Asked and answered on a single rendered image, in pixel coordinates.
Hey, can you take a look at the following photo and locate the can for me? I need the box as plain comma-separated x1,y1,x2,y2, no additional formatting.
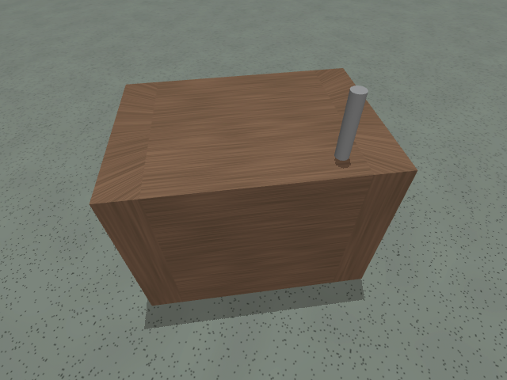
334,85,368,161

